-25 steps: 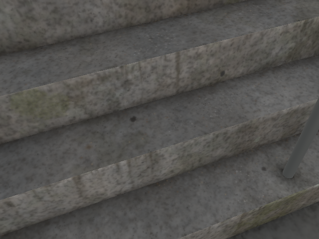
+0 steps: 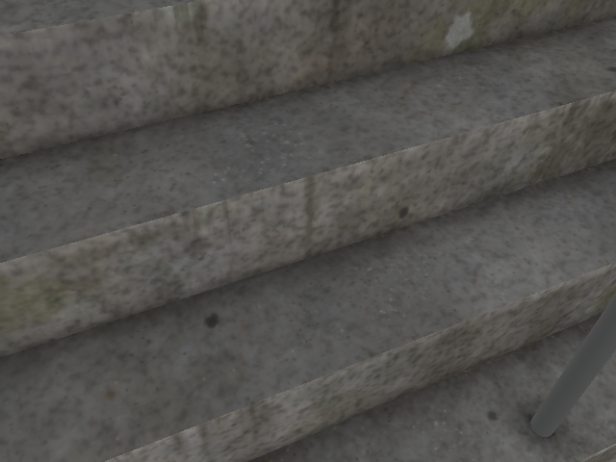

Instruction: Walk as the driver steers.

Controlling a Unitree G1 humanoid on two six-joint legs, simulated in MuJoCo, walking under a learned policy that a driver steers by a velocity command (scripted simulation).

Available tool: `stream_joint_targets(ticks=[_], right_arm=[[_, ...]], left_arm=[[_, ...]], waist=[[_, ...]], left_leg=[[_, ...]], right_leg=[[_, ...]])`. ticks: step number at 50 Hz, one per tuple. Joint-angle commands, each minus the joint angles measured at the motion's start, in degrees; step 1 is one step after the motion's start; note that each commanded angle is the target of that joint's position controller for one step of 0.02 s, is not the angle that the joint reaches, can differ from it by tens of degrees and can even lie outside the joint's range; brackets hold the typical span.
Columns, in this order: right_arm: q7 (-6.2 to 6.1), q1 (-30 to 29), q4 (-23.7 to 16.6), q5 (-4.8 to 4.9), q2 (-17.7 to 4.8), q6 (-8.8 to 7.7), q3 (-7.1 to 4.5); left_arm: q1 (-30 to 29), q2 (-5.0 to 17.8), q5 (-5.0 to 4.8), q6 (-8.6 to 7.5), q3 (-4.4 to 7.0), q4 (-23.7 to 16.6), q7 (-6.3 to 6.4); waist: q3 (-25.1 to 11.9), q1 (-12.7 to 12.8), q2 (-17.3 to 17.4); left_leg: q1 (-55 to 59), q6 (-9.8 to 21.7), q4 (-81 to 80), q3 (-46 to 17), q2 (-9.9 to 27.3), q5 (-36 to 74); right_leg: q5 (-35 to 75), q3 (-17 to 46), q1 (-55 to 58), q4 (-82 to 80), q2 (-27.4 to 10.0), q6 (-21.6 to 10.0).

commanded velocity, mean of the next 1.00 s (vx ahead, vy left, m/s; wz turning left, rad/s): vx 0.47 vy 0.05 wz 0.31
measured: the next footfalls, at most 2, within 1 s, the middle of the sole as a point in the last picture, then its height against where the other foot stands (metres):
right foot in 0.46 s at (443, 458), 0.21 m higher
left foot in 0.98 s outside the picture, level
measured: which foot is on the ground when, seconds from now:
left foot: down 0.00-0.46, up 0.48-0.96, down 0.98-1.00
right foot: up 0.00-0.44, down 0.46-0.98, up 1.00-1.00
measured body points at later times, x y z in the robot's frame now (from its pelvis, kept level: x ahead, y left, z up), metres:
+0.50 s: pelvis +0.24 -0.11 +0.03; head +0.31 -0.10 +0.48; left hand +0.52 +0.05 -0.02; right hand +0.18 -0.35 -0.10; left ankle +0.03 +0.05 -0.65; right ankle +0.42 -0.22 -0.54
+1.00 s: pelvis +0.35 -0.06 +0.19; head +0.35 -0.04 +0.64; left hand +0.52 +0.25 +0.14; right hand +0.46 -0.31 +0.07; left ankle +0.30 +0.03 -0.53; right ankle +0.42 -0.22 -0.53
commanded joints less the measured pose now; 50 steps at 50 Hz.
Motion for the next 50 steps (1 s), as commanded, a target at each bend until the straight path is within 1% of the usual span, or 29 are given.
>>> stream_joint_targets(ticks=[1, 5, 8, 12, 16, 17, 18, 19, 20, 21, 22, 23, 24, 25, 27, 28, 29, 31, 33, 34, 36, 38, 39, 40, 43, 45, 48, 49, 50], right_arm=[[0.47, -0.42, -0.45, 0.20, -1.58, 0.21, 0.62], [-1.55, 5.02, 0.62, -0.02, -2.33, -0.05, 1.09], [-3.29, 14.90, 2.77, -0.18, -4.01, 0.08, 0.63], [-4.81, 24.16, 4.96, 0.60, -2.83, 1.57, -0.03], [-5.80, 19.51, 1.88, 0.69, -3.09, 3.43, -0.39], [-5.93, 16.41, 0.78, 1.70, -2.99, 3.41, -0.33], [-4.63, 14.34, 1.68, 0.19, -4.49, 0.68, -0.27], [-3.73, 10.26, -0.64, 1.41, -5.03, 0.46, -0.51], [-3.45, 9.97, -0.69, 2.81, -7.24, 0.21, -1.02], [-2.50, 10.34, -1.90, 1.80, -9.56, -0.71, -1.23], [-0.67, 5.42, -2.14, 2.95, -19.82, -0.74, -4.64], [0.38, 2.95, -4.06, 5.22, -21.96, -2.29, -6.00], [1.42, 0.45, -12.12, 6.14, -10.03, -3.33, -4.25], [1.41, 4.73, -11.30, 1.63, -8.49, -3.90, -4.80], [0.09, -1.71, -15.87, 0.43, -2.00, 0.03, -3.80], [-0.43, -4.96, -17.48, -2.33, -0.87, 1.98, -3.46], [-0.41, -5.17, -18.14, -3.55, 0.28, 3.69, -2.83], [0.00, -7.99, -20.42, -2.44, 3.93, 5.31, -1.20], [-0.22, -10.84, -20.93, -1.46, 2.82, 6.57, -1.13], [-1.06, -10.62, -21.85, -1.40, 3.96, 6.05, -0.45], [-2.22, -8.40, -20.51, -1.73, -1.93, 6.30, -2.34], [-2.91, -9.60, -21.08, -2.58, -3.34, 7.08, -3.52], [5.43, -6.55, -17.76, 2.69, -8.67, 5.81, -2.57], [7.87, -1.23, -15.79, 2.67, -9.92, 4.93, -4.71], [8.91, 2.14, -12.65, 0.94, -6.78, 2.94, -3.96], [8.81, -0.28, -13.09, 1.87, -5.74, 1.95, -3.52], [6.82, 3.66, -10.15, 0.27, -4.14, -0.74, -3.30], [6.00, 5.07, -8.00, -1.07, -2.59, -1.48, -3.19], [4.42, 11.56, -7.78, -1.11, -7.68, -2.27, -4.38]], left_arm=[[3.82, -2.51, 0.23, 1.81, -1.04, -3.35, -0.03], [-1.88, -2.31, 2.07, 1.93, -1.95, -7.88, 1.11], [-5.00, -3.35, 0.07, 1.77, -2.35, -8.00, 2.10], [-16.91, -5.20, -0.46, 0.51, -3.79, -14.75, 1.43], [-23.96, -10.15, -0.12, -1.03, -7.53, -23.25, 0.89], [-27.66, -9.88, 0.63, -1.78, -8.58, -27.22, 0.72], [-37.57, -5.46, 3.19, 1.93, -6.04, -33.06, 1.52], [-33.07, -6.02, 3.04, 3.42, -6.59, -32.74, 1.13], [-28.69, -9.97, 1.77, 4.48, -7.63, -32.49, 1.22], [-13.39, -6.20, 0.27, 4.39, -4.75, -27.00, 1.30], [5.71, 0.11, 0.40, 4.31, -1.20, -22.28, 2.81], [13.11, 5.60, 1.70, 3.97, 1.70, -19.98, 3.59], [18.18, 17.03, 3.70, 3.49, 4.93, -16.32, 5.24], [13.33, 17.65, 3.41, 3.53, 5.76, -17.77, 5.99], [-4.08, 7.87, 3.02, 5.36, 4.08, -15.72, 5.68], [-7.72, 1.58, 2.83, 6.04, 2.76, -13.01, 6.72], [-7.89, -2.89, 3.86, 6.15, 1.25, -10.37, 7.27], [-4.52, -5.56, 5.63, 5.60, 0.45, -6.04, 6.48], [-3.15, -3.11, 5.32, 3.32, 1.04, -4.14, 4.92], [-5.30, 0.17, 4.26, 1.32, 1.41, -4.34, 3.46], [-8.04, 2.23, 3.48, -0.88, 2.08, -4.75, 2.41], [-5.18, 4.94, 1.80, -2.57, 3.03, -4.05, 2.61], [-20.77, 7.12, 6.10, -2.35, 2.13, -11.11, -1.57], [-28.66, 11.92, 5.77, -1.76, 4.00, -13.65, -2.15], [-22.28, 14.44, 4.16, -0.52, 4.66, -13.52, -0.33], [-16.99, 12.24, 3.87, 0.34, 3.64, -12.32, 0.55], [-11.84, 8.44, 4.24, 3.41, 2.51, -10.25, 0.14], [-10.31, 4.90, 5.45, 4.28, 1.68, -8.80, -0.90], [-11.08, -0.84, 6.44, 4.31, 0.19, -10.80, -1.78]], waist=[[7.22, 3.97, 2.04], [3.70, 2.22, 4.38], [-1.55, -2.33, 9.12], [7.01, -6.36, 7.74], [10.65, -4.24, 5.65], [10.48, -3.33, 5.54], [13.75, -5.34, 5.67], [9.84, -3.70, 1.39], [2.38, -2.77, 6.21], [-9.10, 3.07, 10.75], [-20.97, 13.42, 18.34], [-28.65, 17.96, 16.76], [-33.38, 14.25, -10.12], [-43.12, 10.70, -10.40], [-24.94, 0.74, -7.15], [-11.23, -2.03, -3.50], [-2.65, -4.53, -1.71], [2.44, -5.33, -1.22], [2.54, -5.41, -0.12], [0.09, -8.16, -5.74], [-0.64, -8.79, -3.55], [1.02, -6.52, -1.43], [-1.66, -5.82, -2.42], [-2.02, -9.68, -4.54], [-5.21, -4.78, -3.63], [-5.08, -0.77, -8.69], [-3.54, 0.74, 0.79], [-3.34, 1.76, 4.48], [-5.89, 1.87, 11.77]], left_leg=[[-7.16, 9.07, -16.31, -19.25, 17.58, -9.22], [-7.69, 8.17, -12.37, -13.65, 14.54, 4.89], [9.20, 10.64, -11.89, -19.74, 18.82, 10.08], [31.91, 8.82, -11.29, -25.97, 25.30, -0.18], [21.76, 4.81, -15.03, -21.58, 24.75, 1.09], [12.08, 3.42, -18.62, -17.03, 19.81, 2.36], [1.59, 5.69, -28.96, -12.98, 17.66, 10.47], [-8.81, 5.41, -33.03, -8.09, 15.47, 20.12], [-9.77, 5.33, -32.66, -8.03, 15.71, 30.58], [-2.19, 5.99, -18.49, -5.47, 15.85, 73.87], [8.00, 3.03, -2.91, -4.67, 14.97, 84.49], [9.18, -0.31, 13.73, -7.04, 13.21, 73.55], [-13.69, -4.56, 45.86, -6.09, -0.08, 9.55], [-12.07, -3.79, 76.47, -20.78, -2.36, 2.74], [-21.21, -4.50, 85.36, -13.97, 5.87, 10.29], [-25.93, -4.30, 85.75, -11.49, 6.98, 14.02], [-27.91, -4.21, 87.74, -10.85, 5.64, 12.69], [-34.73, -2.08, 97.69, -10.94, 2.70, 10.58], [-39.03, -1.38, 97.95, -11.63, 2.81, 9.24], [-38.58, -0.16, 93.32, -12.36, 3.76, 11.07], [-37.30, -0.67, 89.28, -10.73, 3.13, 15.75], [-39.75, -1.95, 82.67, -8.36, 3.92, 15.34], [-26.96, 2.14, 82.89, -6.01, 2.59, 10.39], [-19.34, 0.89, 76.25, -4.75, 2.61, 7.75], [-18.25, -1.66, 46.06, -5.20, 7.28, 4.52], [-16.80, -2.92, 28.89, -5.53, 7.87, -7.53], [-6.29, -0.19, -3.10, -1.15, 2.22, -2.43], [-2.20, 2.19, -5.52, -4.43, 1.55, 6.21], [4.60, 11.49, -0.46, -24.80, 9.85, 29.93]], right_leg=[[3.90, -1.34, -17.75, 12.15, -5.09, 2.11], [13.84, -4.05, -23.57, 5.79, -7.31, 5.28], [12.63, -6.12, -34.86, 14.47, -7.38, 7.27], [-3.70, -0.18, -68.34, 29.00, -10.41, 7.07], [-6.59, -1.53, -70.12, 30.67, -12.71, 6.86], [-3.85, -6.23, -59.97, 16.35, -13.59, 7.01], [-10.74, -11.16, -45.64, 10.14, -10.56, 1.78], [-3.63, -14.62, -20.08, -6.76, -10.14, -1.01], [-4.38, -13.21, -1.85, -14.81, -7.82, -3.38], [-3.77, -15.06, 13.22, -15.95, -1.25, -3.91], [4.02, -9.40, 26.68, -30.36, 0.34, -1.27], [11.78, -4.25, 37.27, -42.86, -1.73, 1.05], [37.46, 36.68, 48.73, -64.46, -29.03, -2.54], [43.23, 53.66, 44.70, -71.65, -33.11, -6.54], [-13.03, 35.15, 21.67, -69.95, -27.94, -8.03], [-26.19, 28.34, 10.88, -64.83, -24.48, -5.27], [-26.63, 20.06, 1.82, -62.55, -22.22, -4.03], [-22.13, 12.95, -1.79, -64.16, -22.58, -4.28], [-16.19, 8.34, -0.18, -66.63, -24.20, -3.18], [-23.67, 5.80, -0.57, -72.13, -23.00, -2.35], [-21.99, -1.02, 0.58, -74.56, -23.24, -2.13], [-17.46, -4.33, 6.20, -78.71, -24.51, -3.32], [-13.08, -10.16, -9.34, -84.56, -19.38, -6.80], [-11.38, -13.38, -12.31, -86.62, -19.83, -6.95], [-7.71, -13.27, 12.63, -88.81, -23.82, -7.31], [-3.03, -13.55, 26.44, -86.21, -24.20, -6.79], [-3.57, -14.83, 30.72, -70.88, -22.70, -7.56], [7.48, -16.67, 26.32, -59.89, -19.77, -7.29], [8.39, -18.52, 11.21, -42.58, -13.24, -3.49]])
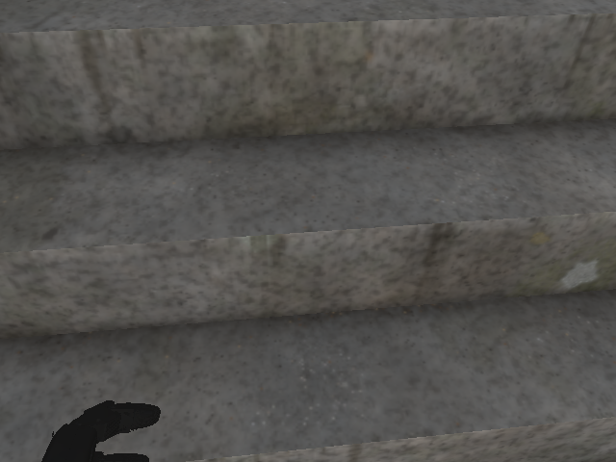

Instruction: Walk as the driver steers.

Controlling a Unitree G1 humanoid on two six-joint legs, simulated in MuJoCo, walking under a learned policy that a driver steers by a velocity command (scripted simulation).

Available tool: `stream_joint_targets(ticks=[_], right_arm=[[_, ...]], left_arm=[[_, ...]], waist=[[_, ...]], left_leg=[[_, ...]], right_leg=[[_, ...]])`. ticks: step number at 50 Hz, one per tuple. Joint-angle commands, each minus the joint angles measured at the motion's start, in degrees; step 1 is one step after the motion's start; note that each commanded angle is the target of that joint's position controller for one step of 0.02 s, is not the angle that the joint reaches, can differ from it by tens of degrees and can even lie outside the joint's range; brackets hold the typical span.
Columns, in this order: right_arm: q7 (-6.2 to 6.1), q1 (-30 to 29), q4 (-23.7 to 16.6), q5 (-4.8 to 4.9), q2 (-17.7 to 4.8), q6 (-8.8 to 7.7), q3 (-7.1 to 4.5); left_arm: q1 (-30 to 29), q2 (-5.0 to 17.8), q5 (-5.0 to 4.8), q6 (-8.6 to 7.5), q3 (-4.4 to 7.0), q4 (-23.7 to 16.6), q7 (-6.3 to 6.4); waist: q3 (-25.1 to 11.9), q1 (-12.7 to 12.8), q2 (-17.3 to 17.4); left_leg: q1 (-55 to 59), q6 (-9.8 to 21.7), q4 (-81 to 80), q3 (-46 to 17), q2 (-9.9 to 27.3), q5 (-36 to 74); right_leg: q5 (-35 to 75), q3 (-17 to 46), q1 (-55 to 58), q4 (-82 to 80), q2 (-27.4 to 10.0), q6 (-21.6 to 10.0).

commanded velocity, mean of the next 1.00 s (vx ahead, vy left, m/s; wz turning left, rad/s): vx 0.50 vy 0.00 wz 0.52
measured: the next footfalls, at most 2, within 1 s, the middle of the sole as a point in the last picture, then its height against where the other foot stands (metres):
right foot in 0.32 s outside the picture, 0.20 m higher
left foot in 0.90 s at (91, 417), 0.20 m higher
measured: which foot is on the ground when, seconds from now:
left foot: down 0.00-0.36, up 0.38-0.88, down 0.90-1.00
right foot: up 0.00-0.30, down 0.32-0.94, up 0.96-1.00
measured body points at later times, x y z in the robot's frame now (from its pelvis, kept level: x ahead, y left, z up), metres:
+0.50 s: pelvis +0.19 +0.01 +0.16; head +0.17 +0.01 +0.61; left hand +0.23 +0.27 +0.03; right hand +0.40 -0.21 +0.05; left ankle +0.08 +0.11 -0.33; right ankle +0.26 -0.08 -0.52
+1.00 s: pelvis +0.39 +0.18 +0.29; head +0.41 +0.19 +0.74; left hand +0.21 +0.30 +0.14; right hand +0.68 +0.16 +0.19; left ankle +0.42 +0.31 -0.31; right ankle +0.31 -0.07 -0.32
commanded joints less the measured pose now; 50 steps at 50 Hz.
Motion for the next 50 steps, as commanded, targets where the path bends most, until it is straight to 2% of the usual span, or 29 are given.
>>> stream_joint_targets(ticks=[1, 3, 5, 8, 11, 12, 13, 14, 15, 16, 17, 18, 19, 20, 21, 22, 24, 28, 30, 34, 36, 39, 41, 43, 45, 46, 47, 48, 50], right_arm=[[-3.25, 17.03, 1.07, -0.26, -9.12, -3.73, -2.25], [-2.59, 17.67, 5.33, -3.38, -5.42, -3.17, -0.68], [-1.75, 18.35, 7.02, -2.74, -1.64, -0.30, 2.24], [-2.99, 18.44, 10.61, -3.93, 4.90, 1.78, 6.07], [-3.63, 8.89, 9.56, -6.15, 2.31, -0.27, 6.57], [-4.13, 7.12, 7.64, -3.62, -1.24, -1.85, 5.35], [-2.78, 8.61, 8.35, -0.57, -7.98, -1.56, 3.33], [-0.17, 7.76, 10.39, -1.67, -11.11, -1.12, 3.25], [1.15, 3.86, 8.03, 1.09, -14.15, -2.27, 1.72], [1.78, 6.17, 7.46, 2.39, -14.11, -3.65, 0.15], [3.04, 16.29, 11.36, -2.43, -6.92, -4.48, 1.11], [4.25, 18.55, 11.86, -7.50, -0.14, -3.85, 3.01], [-3.30, -0.89, 2.46, 1.86, -0.87, -5.12, -0.99], [-5.30, -10.61, -1.68, -2.10, 2.15, -4.32, 0.14], [-5.96, -15.02, -7.70, -3.29, 10.22, -3.03, 2.00], [-2.81, -9.42, 1.72, 2.01, 9.58, 0.42, 3.20], [-1.62, -7.33, 0.71, 0.60, 6.89, 2.14, 2.49], [-2.15, -9.09, -1.15, 0.59, 6.91, 2.38, 4.13], [-1.08, -17.40, -3.13, 0.62, 4.29, 2.76, 4.27], [-4.63, -31.12, -8.86, 1.02, 6.61, 3.70, 7.09], [-5.37, -34.47, -10.71, 1.64, 7.70, 4.41, 8.07], [-4.56, -44.96, -16.01, -0.16, 5.75, 7.81, 8.31], [-2.05, -52.09, -18.13, -1.58, 6.14, 10.57, 9.60], [0.51, -39.31, -15.06, -0.83, 9.91, 10.82, 10.19], [-0.83, -28.67, -11.28, 0.20, 3.29, 8.28, 7.74], [-2.12, -16.12, -7.34, 1.04, -1.30, 7.62, 6.63], [-3.85, 0.58, -3.10, 1.36, -4.43, 7.74, 5.38], [-3.87, 10.37, 1.36, -0.25, -10.01, 7.52, 2.53], [-3.26, 2.13, 4.26, -0.73, -8.80, 3.74, 0.87]], left_arm=[[5.58, -3.14, 1.02, -0.30, -1.71, -2.22, -1.46], [-2.10, -4.57, -0.74, -2.68, -2.76, -0.46, -3.17], [-5.32, 0.98, -0.05, -5.21, -1.21, -0.66, -2.40], [-6.86, -4.16, -0.55, -5.35, -4.05, -3.93, -0.74], [-14.46, -1.63, -2.91, -4.54, -4.99, -11.94, 0.54], [-23.92, 1.00, -2.53, -2.66, -4.76, -17.66, 0.93], [-31.75, -1.02, -1.96, 1.90, -6.25, -21.54, -0.84], [-25.72, -5.30, -3.68, 4.69, -7.33, -19.62, -2.10], [-9.14, -2.11, -2.94, 5.63, -6.47, -11.74, -3.46], [-2.21, 3.65, -3.04, 6.01, -4.68, -8.43, -3.27], [5.41, 2.64, -3.43, 5.62, -3.89, -4.33, -2.09], [21.12, 2.86, -3.68, 5.85, -3.26, 1.80, -1.19], [30.29, 8.49, -3.50, 3.45, 1.36, 6.32, 4.34], [22.51, 5.55, -4.54, 3.10, 1.20, 10.58, 5.52], [18.32, 2.14, -4.01, 2.85, 0.61, 13.32, 5.84], [14.23, -3.97, 0.55, 0.70, -2.52, 9.14, 1.88], [11.90, -14.76, -1.58, -0.47, -5.28, 13.86, -0.47], [7.34, -11.02, 0.84, -3.75, -4.79, 14.41, -1.24], [12.52, -6.48, 1.00, -3.72, -3.82, 14.90, -1.89], [32.76, -8.29, 4.64, -3.71, -5.66, 24.45, -2.26], [34.67, -8.50, 5.87, -3.85, -6.00, 27.79, -2.90], [42.17, -6.95, 5.59, -3.70, -5.51, 30.75, -4.03], [34.90, -4.16, 1.75, -2.67, -4.56, 27.44, -6.88], [34.16, 4.58, -1.09, -4.96, -3.06, 25.96, -6.99], [35.68, 7.09, -1.50, -7.03, -1.97, 24.82, -6.35], [38.15, 4.36, 2.10, -7.40, -2.13, 24.71, -7.45], [37.27, 2.58, 2.58, -6.71, -2.37, 23.09, -8.81], [37.69, -2.33, -0.06, -4.77, -1.52, 23.82, -9.71], [35.94, -3.98, -1.81, -4.04, 0.15, 26.44, -7.93]], waist=[[-3.85, -2.56, 15.96], [5.55, -7.31, 13.08], [2.29, -5.59, 5.84], [1.71, -2.00, 3.90], [3.13, 1.70, 2.28], [-0.25, 1.54, 1.78], [-1.48, 4.17, 6.30], [1.54, 7.66, 14.03], [-2.20, 12.41, 13.93], [-9.48, 10.05, 12.14], [-20.45, 6.15, 7.09], [-34.49, 10.40, -3.94], [-25.77, 15.46, -12.38], [-18.28, 9.97, -11.66], [-3.82, 5.67, -5.63], [6.93, 6.00, -10.02], [2.43, 1.41, 5.34], [-1.42, -5.10, 2.25], [-2.71, -1.58, -2.75], [2.99, 5.21, 0.48], [3.97, 3.34, -2.98], [1.79, 6.11, -1.80], [2.02, 3.81, -3.00], [-2.52, -3.02, -13.06], [-11.63, -5.55, -16.40], [-21.84, -7.51, -9.47], [-30.54, -12.84, -2.19], [-27.77, -12.38, 8.18], [-9.86, -6.55, 11.42]], left_leg=[[26.06, 21.44, -15.68, -42.41, 14.13, 19.37], [24.21, 18.79, -16.31, -47.74, 14.57, -2.94], [21.65, 17.30, -11.81, -38.77, 13.07, 11.61], [18.82, 13.37, -10.26, -34.12, 15.36, 14.00], [-2.82, 7.38, -20.42, -21.95, 9.52, 19.69], [-15.88, 7.69, -28.22, -19.88, 5.61, 19.84], [-33.95, 14.13, -41.71, -23.04, 6.81, 30.83], [-32.55, 17.86, -38.83, -25.64, 13.86, 61.51], [-11.62, 17.94, -28.86, -20.24, 16.86, 108.00], [7.83, 16.73, -19.48, -15.52, 14.69, 132.47], [5.19, 15.53, -4.47, -15.89, 13.43, 141.82], [-9.41, 13.75, 11.17, -19.26, 9.23, 117.23], [-16.81, 5.84, 40.85, -6.53, -4.77, 57.39], [-25.18, 5.35, 65.95, -9.13, -4.29, 26.66], [-34.77, 6.20, 76.01, -9.50, -3.93, 24.46], [-50.90, 10.81, 80.00, -18.49, -3.38, 23.20], [-53.39, 14.18, 82.06, -18.83, -2.69, 21.43], [-52.81, 12.52, 77.90, -10.77, 0.07, 21.35], [-51.76, 10.93, 86.70, -3.87, 1.87, 18.13], [-84.15, 15.97, 88.40, -10.68, 3.35, 10.02], [-84.01, 18.08, 87.36, -7.62, 5.43, 6.52], [-79.91, 16.97, 72.09, -1.16, 9.37, 8.87], [-51.95, 13.86, 54.40, 5.82, 9.38, -4.16], [-37.85, 9.97, 56.01, 13.01, 2.35, 0.91], [-21.79, 8.90, 32.67, 12.18, -4.27, -5.63], [2.16, 13.68, 29.58, -2.59, 0.48, 16.81], [22.10, 17.95, 10.51, -25.30, 8.84, 11.85], [18.42, 18.86, -9.86, -47.46, 17.84, 5.36], [0.89, 11.49, -9.95, -39.44, 16.74, -3.04]], right_leg=[[-7.86, 10.83, -32.34, 32.50, 12.80, 1.34], [-5.87, 25.14, -58.59, 72.31, 16.90, -2.54], [-2.72, 22.50, -64.09, 88.47, 17.82, -6.21], [-12.41, 23.84, -73.53, 103.39, 15.67, -9.25], [-13.08, 19.24, -56.84, 78.72, 12.86, -9.88], [-10.80, 14.01, -39.66, 59.00, 12.40, -8.34], [-24.53, 6.96, -17.84, 49.47, 17.24, -1.73], [-17.95, 9.93, -14.23, 52.29, 19.09, 0.57], [-7.30, 4.01, -20.12, 50.15, 22.30, 1.22], [-4.53, 2.96, -20.77, 32.54, 24.96, 0.21], [-2.26, 13.33, -2.45, 25.15, 22.99, -5.06], [-4.95, 38.52, 21.99, 12.51, 15.63, -14.47], [-19.16, 59.66, 22.50, 3.76, -0.72, -16.99], [-41.40, 67.23, 4.43, -6.63, 0.66, -15.16], [-46.41, 59.53, -3.85, -6.17, 0.72, -11.84], [-33.09, 52.22, -7.67, -8.18, 0.36, -12.63], [-16.10, 43.45, -6.72, -10.66, 1.71, -10.14], [-4.09, 20.81, -10.02, -16.82, 5.46, -6.12], [-1.68, 18.00, -9.09, -22.42, 3.69, -8.31], [-2.80, 22.19, 22.13, -25.89, -3.27, -9.12], [1.19, 17.76, 22.45, -29.29, -2.57, -8.09], [8.84, 14.56, 23.48, -32.61, -2.40, -8.78], [17.53, 9.83, 2.09, -40.86, -2.62, -11.23], [74.84, 5.94, 8.44, -31.09, -4.45, -14.80], [103.21, 7.09, 20.53, -19.91, -4.36, -12.67], [95.04, 12.29, 7.59, -2.53, -1.78, -8.18], [62.31, 16.91, -8.83, 16.51, 3.31, -5.31], [23.14, 23.39, -18.75, 44.38, 12.07, -4.53], [26.78, 38.57, -33.45, 81.73, 15.94, -4.62]])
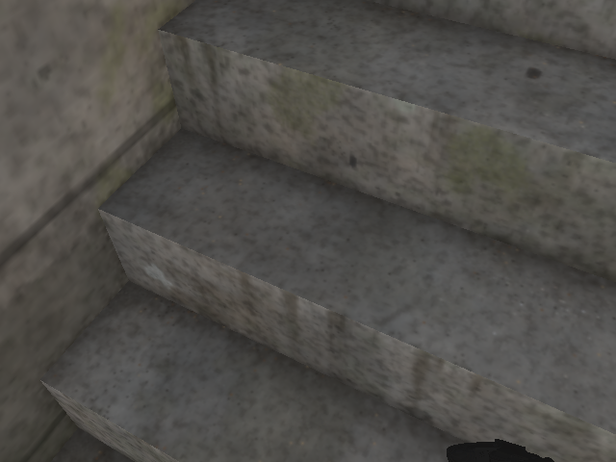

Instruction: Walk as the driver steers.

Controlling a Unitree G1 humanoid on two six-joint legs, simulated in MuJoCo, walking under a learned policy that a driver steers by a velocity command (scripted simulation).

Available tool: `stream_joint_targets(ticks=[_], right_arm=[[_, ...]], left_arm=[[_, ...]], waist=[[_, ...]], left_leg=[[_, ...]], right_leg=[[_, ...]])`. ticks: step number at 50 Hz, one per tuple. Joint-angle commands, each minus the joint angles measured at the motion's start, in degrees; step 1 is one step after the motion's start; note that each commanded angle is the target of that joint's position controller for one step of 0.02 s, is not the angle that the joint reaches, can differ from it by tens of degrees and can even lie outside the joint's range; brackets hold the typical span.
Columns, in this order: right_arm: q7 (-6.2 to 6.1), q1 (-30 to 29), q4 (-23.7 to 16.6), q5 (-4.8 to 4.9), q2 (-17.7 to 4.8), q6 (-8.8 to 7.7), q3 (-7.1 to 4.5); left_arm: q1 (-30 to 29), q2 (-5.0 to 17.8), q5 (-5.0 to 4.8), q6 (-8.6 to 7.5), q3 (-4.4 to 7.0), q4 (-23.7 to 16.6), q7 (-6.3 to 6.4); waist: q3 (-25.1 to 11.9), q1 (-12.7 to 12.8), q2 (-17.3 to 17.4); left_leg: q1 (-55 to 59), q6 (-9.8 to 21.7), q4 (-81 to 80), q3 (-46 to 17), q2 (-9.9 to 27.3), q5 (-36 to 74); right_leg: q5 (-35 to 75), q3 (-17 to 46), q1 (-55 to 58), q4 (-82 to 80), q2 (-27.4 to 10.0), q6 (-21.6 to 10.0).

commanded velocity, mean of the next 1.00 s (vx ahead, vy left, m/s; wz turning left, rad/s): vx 0.43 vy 0.00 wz -0.44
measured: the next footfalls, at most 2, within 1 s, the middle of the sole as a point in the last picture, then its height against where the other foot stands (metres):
right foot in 0.38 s outside the picture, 0.21 m higher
left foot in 0.94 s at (365, 260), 0.20 m higher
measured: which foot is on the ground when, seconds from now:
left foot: down 0.00-0.50, up 0.52-0.92, down 0.94-1.00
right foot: up 0.00-0.36, down 0.38-0.96, up 0.98-1.00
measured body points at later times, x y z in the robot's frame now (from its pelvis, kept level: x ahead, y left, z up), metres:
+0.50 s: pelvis +0.21 -0.04 +0.19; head +0.21 -0.05 +0.64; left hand +0.44 +0.13 +0.08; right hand +0.19 -0.27 +0.03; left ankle +0.12 +0.09 -0.56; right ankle +0.22 -0.13 -0.40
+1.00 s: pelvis +0.42 -0.08 +0.40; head +0.41 -0.07 +0.85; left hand +0.48 +0.12 +0.24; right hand +0.63 -0.34 +0.38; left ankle +0.58 -0.04 -0.20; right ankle +0.24 -0.13 -0.30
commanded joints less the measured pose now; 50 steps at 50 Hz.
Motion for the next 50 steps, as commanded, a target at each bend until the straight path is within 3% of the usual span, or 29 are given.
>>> stream_joint_targets(ticks=[1, 2, 3, 5, 8, 12, 16, 18, 19, 21, 23, 25, 26, 27, 28, 29, 30, 32, 36, 38, 41, 43, 44, 45, 46, 47, 48, 49, 50], right_arm=[[-2.60, 13.12, 7.65, 1.38, -8.81, -5.15, -6.47], [-3.58, 10.47, 9.50, 0.97, -3.18, -7.04, -5.01], [0.10, 11.54, 9.86, -2.36, -3.30, -4.84, -2.99], [1.80, 11.39, 8.94, -3.24, -1.06, -4.00, -2.44], [0.49, 10.22, 10.52, -3.98, 1.70, -4.69, -1.22], [0.36, 19.19, 13.75, -6.50, -4.45, -6.20, -1.42], [1.49, 22.35, 13.25, -5.76, -6.59, -5.68, -0.73], [4.48, 22.32, 13.73, -2.80, -11.38, -4.86, -1.80], [4.93, 23.30, 14.41, -4.23, -13.59, -5.29, -2.22], [4.23, 25.78, 14.86, -2.62, -13.37, -7.98, -2.30], [3.66, 28.39, 17.19, -5.02, -16.13, -7.82, -3.48], [4.51, 25.99, 16.72, -4.20, -16.46, -6.33, -3.68], [4.85, 18.89, 14.40, -5.11, -12.43, -4.96, -3.48], [5.07, 15.19, 13.49, -2.44, -10.27, -3.41, -3.58], [0.02, 5.37, 1.55, -1.27, -4.71, -7.04, -3.14], [-1.19, 5.13, -0.74, -2.17, -2.94, -7.94, -2.45], [0.01, 5.17, 6.78, 0.08, -5.38, -5.67, -2.45], [0.15, 1.85, 2.47, -2.35, -5.79, -6.13, -2.28], [-2.02, -1.35, -1.09, -0.02, -5.39, -5.58, -0.99], [-1.05, -3.40, -1.71, -0.14, -2.04, -4.59, 0.24], [-2.39, -15.62, -8.17, -0.51, -3.59, -5.00, 0.86], [-3.31, -31.41, -16.63, -0.36, -0.38, -2.35, 1.80], [-2.24, -29.71, -17.26, 1.78, 3.60, 0.40, 2.49], [-1.29, -19.14, -14.29, 0.68, 3.32, 0.50, 1.47], [-2.12, -8.98, -11.56, 2.77, -2.92, 0.71, -0.93], [-3.17, -0.67, -10.01, 1.69, -10.51, -0.16, -4.17], [-3.98, 14.49, -4.82, 1.09, -11.89, -0.72, -4.90], [-4.51, 22.40, -2.71, -2.48, -12.99, -0.28, -5.16], [-5.19, 21.96, -3.94, -4.62, -13.38, -0.71, -5.81]], left_arm=[[-9.28, 2.33, -2.81, -1.64, 2.81, -16.16, 7.34], [-13.61, -0.42, -2.14, -1.50, 1.50, -18.33, 9.93], [-6.87, -3.44, -3.14, 1.59, -0.04, -7.87, 6.10], [-3.29, -0.99, -3.74, 2.04, 0.89, -6.56, 3.01], [-7.38, -0.09, -4.35, 2.83, 0.01, -8.66, 2.57], [-20.38, 4.78, -4.14, 3.64, 0.29, -15.13, 3.00], [-28.95, 5.37, -2.51, 8.30, -0.53, -18.86, 4.93], [-36.14, 4.46, -1.72, 12.33, -1.47, -22.71, 4.04], [-34.24, 3.38, -1.79, 12.81, -1.90, -22.79, 3.70], [-28.65, 3.77, -2.04, 10.50, -1.17, -21.80, 3.20], [-18.02, 4.40, -2.32, 8.25, -0.72, -18.58, 4.42], [-7.61, 10.21, -2.54, 8.37, 0.93, -14.81, 5.59], [-1.19, 13.11, -0.93, 8.05, 1.82, -12.22, 5.94], [6.21, 14.16, 0.66, 7.77, 2.45, -10.87, 7.19], [-11.27, 10.98, -1.78, 7.32, 3.55, -14.72, 11.05], [-13.37, 10.31, -2.00, 6.64, 2.97, -15.73, 12.23], [1.88, 6.02, 0.85, 5.45, 0.97, -7.66, 8.13], [4.03, 2.52, 0.38, 3.63, 0.39, -3.74, 6.96], [-9.56, 3.98, 1.05, 2.70, 0.45, -7.65, 5.33], [-3.31, 4.44, 2.08, 2.04, 0.58, -6.58, 6.59], [9.07, 2.57, 3.44, 0.95, -0.19, -0.80, 6.61], [2.09, 5.14, -0.07, 0.81, 1.31, -6.27, 5.47], [6.75, 5.93, -0.20, 1.25, 1.19, -3.47, 4.22], [-2.01, 9.26, -1.54, -0.51, 1.63, -9.27, 3.51], [-3.32, 14.08, -3.83, -1.98, 3.97, -10.59, 3.47], [-4.08, 16.51, -5.03, -2.60, 5.68, -11.42, 2.67], [1.02, 7.68, -1.03, -2.53, 4.39, -11.67, 2.54], [0.78, -0.37, 1.32, -0.77, 2.68, -11.60, 1.83], [-7.49, 4.33, -2.01, 1.43, 4.48, -10.25, 2.47]], waist=[[-6.44, -0.38, 6.50], [-2.26, 2.34, 2.83], [1.99, 0.52, 2.47], [4.46, 4.27, -1.85], [1.87, 6.69, 5.31], [2.58, 5.12, 2.04], [2.79, 1.82, 7.07], [2.22, 2.19, 11.89], [2.54, 2.51, 11.58], [-7.48, 1.45, 12.95], [-11.51, 1.93, 13.67], [-8.65, 6.87, 6.52], [-4.33, 10.11, -2.81], [-4.64, 11.35, -8.14], [-4.15, 3.58, -7.09], [1.26, 2.09, -3.97], [2.40, 7.42, -6.62], [1.64, 3.45, -3.25], [2.40, -5.05, 5.36], [4.92, -2.51, -2.03], [4.29, 1.52, 6.18], [5.82, 1.00, 1.78], [4.44, -0.08, -6.00], [6.00, -5.20, -11.66], [-1.40, -8.81, -8.34], [-7.36, -10.84, -7.63], [-26.73, -9.57, 7.27], [-27.26, -10.47, 20.99], [-13.57, -15.54, 18.65]], left_leg=[[39.00, 6.82, -46.24, -37.83, 15.77, -3.10], [31.47, 4.43, -44.16, -31.20, 14.52, 1.06], [28.02, 6.66, -47.56, -33.68, 15.21, 7.83], [26.08, 4.93, -49.49, -25.26, 14.86, 21.50], [30.29, 5.82, -53.66, -14.25, 11.91, 17.34], [32.47, 2.41, -55.37, -1.33, 8.57, 20.52], [43.64, 10.51, -66.14, -2.70, 16.89, 33.39], [38.11, 17.32, -68.69, -0.95, 20.09, 55.95], [45.26, 17.06, -66.03, -1.35, 23.10, 74.52], [62.78, 14.99, -52.52, 3.22, 19.81, 100.55], [64.42, 15.66, -43.51, 2.81, 18.51, 107.42], [38.66, 13.58, -34.85, -0.30, 12.82, 94.57], [20.38, 9.06, -21.52, -2.09, 5.52, 55.98], [11.51, 6.47, 6.27, -9.42, 2.55, 36.83], [15.89, 1.23, 18.80, -11.97, -3.01, 24.99], [9.73, -0.21, 25.15, -14.05, -2.71, 23.48], [-10.06, 6.20, 35.41, -28.07, -7.23, 26.16], [-23.28, 8.33, 49.44, -27.08, -6.77, 14.42], [-17.12, 7.02, 39.81, -14.08, 0.86, 15.02], [-20.19, 6.05, 58.68, -12.51, -0.07, 9.20], [-29.51, 6.47, 41.43, -13.18, 2.02, 6.76], [-1.07, 2.53, 11.37, -3.10, 3.26, -1.13], [16.23, -0.82, 13.84, -0.13, 0.35, 4.28], [21.33, -2.70, 15.32, -1.68, -0.83, 13.63], [24.40, -3.07, 6.63, -1.29, -5.61, 15.23], [30.90, -0.27, -9.61, -4.76, -7.29, 10.02], [55.64, 10.93, -15.33, -24.69, 5.36, 38.22], [63.53, 21.66, -38.67, -57.36, 20.17, 26.37], [46.34, 18.17, -49.87, -68.39, 20.62, -14.39]], right_leg=[[-4.52, 0.19, -25.03, 48.44, 6.71, 0.34], [-2.27, 1.72, -27.11, 49.25, 5.86, -0.34], [3.01, 11.78, -37.94, 58.41, 7.37, -4.79], [2.56, 11.37, -41.12, 59.11, 7.51, -7.06], [-7.28, 6.74, -51.91, 80.82, 9.67, -11.93], [1.29, -0.87, -54.07, 68.60, 8.64, -10.91], [-9.74, -4.30, -53.95, 40.91, 3.57, -7.07], [-33.60, -16.94, -39.19, 21.28, 8.67, -2.93], [-33.26, -15.84, -39.47, 17.18, 8.94, -2.02], [-43.02, -18.80, -36.14, 11.13, 15.78, -2.64], [-33.63, -11.67, -24.19, 1.04, 16.73, -3.99], [-35.00, 3.28, -4.06, -10.55, 15.79, -7.40], [-33.46, 16.18, 3.37, -23.56, 10.44, -11.41], [-27.49, 32.55, 5.98, -32.81, 4.84, -13.98], [-42.78, 32.71, 1.96, -37.27, 7.50, -13.11], [-43.34, 28.84, -1.30, -35.97, 6.94, -11.09], [-23.64, 28.75, 9.28, -31.17, 4.78, -10.66], [-4.17, 28.44, 17.54, -29.53, 3.77, -9.50], [-0.63, 14.13, 0.52, -40.16, 5.56, -7.87], [-0.92, 18.24, -2.31, -42.84, 4.58, -9.88], [-4.22, 18.34, 9.24, -41.02, 4.44, -5.50], [3.58, 16.27, -12.13, -61.50, 3.08, -8.49], [10.56, 17.19, -23.58, -65.29, 1.78, -11.83], [43.18, 18.28, -18.46, -59.44, -3.26, -11.56], [76.59, 12.89, -4.91, -51.09, -2.92, -8.95], [90.11, 12.74, 2.90, -39.28, -0.34, -6.73], [66.64, 11.17, -3.41, -20.92, 3.55, -2.98], [-9.55, 10.60, -20.53, -3.26, 15.67, 0.83], [-12.84, 15.77, -28.50, 29.61, 15.64, 1.05]])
